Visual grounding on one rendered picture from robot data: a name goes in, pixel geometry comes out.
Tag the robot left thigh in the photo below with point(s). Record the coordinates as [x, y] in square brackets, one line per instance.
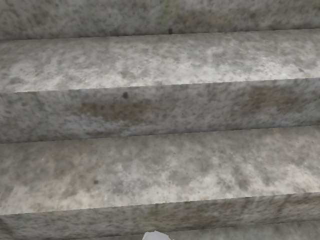
[156, 235]

